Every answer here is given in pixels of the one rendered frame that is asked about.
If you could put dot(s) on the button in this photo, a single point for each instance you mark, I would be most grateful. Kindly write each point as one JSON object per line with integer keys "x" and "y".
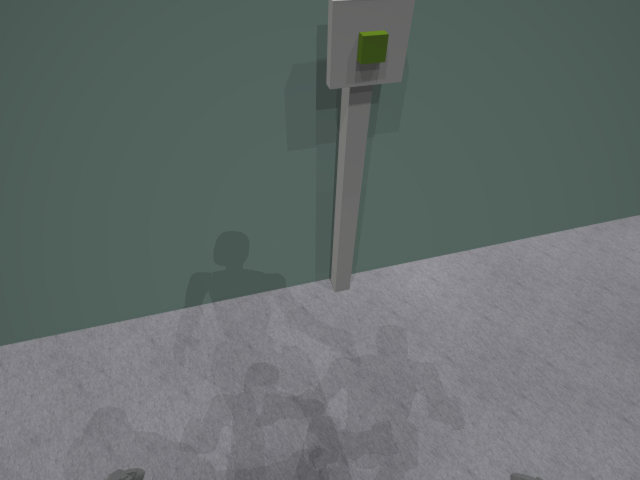
{"x": 372, "y": 47}

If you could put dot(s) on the panel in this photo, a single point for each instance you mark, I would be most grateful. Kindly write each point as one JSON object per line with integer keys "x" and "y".
{"x": 346, "y": 18}

